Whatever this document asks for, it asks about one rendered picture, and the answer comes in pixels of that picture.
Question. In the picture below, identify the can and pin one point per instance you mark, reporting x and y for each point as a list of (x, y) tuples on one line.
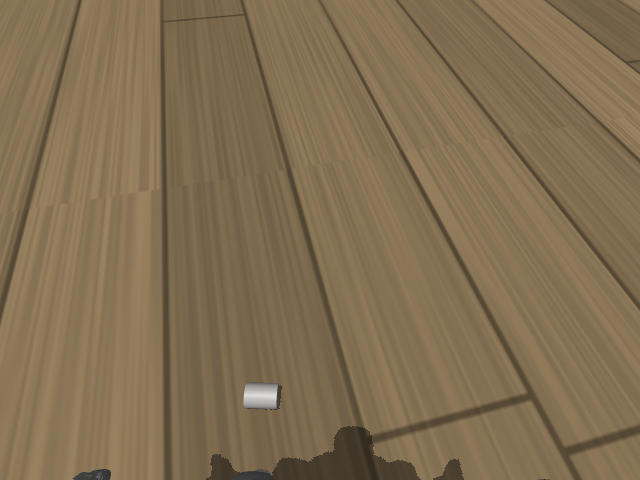
[(261, 395)]

